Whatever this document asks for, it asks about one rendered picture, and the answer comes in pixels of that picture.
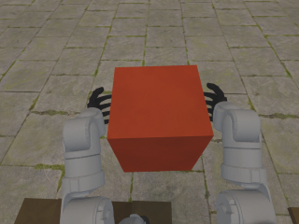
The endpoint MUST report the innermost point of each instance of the carton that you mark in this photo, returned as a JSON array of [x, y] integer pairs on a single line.
[[158, 118]]

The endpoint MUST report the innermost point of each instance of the robot right upper arm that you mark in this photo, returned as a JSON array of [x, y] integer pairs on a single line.
[[244, 206]]

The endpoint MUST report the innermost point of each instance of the robot left shin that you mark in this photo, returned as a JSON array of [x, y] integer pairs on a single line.
[[135, 215]]

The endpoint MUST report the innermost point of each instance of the robot right forearm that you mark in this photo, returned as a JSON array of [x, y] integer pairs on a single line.
[[241, 138]]

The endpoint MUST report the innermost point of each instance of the robot left forearm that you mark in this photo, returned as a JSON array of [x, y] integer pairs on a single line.
[[82, 160]]

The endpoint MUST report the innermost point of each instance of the robot left hand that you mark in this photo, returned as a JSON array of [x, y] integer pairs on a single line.
[[95, 102]]

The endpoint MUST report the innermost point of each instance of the robot right hand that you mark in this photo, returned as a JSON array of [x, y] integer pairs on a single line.
[[216, 98]]

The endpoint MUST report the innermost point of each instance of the robot left upper arm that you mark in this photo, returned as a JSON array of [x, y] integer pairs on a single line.
[[88, 210]]

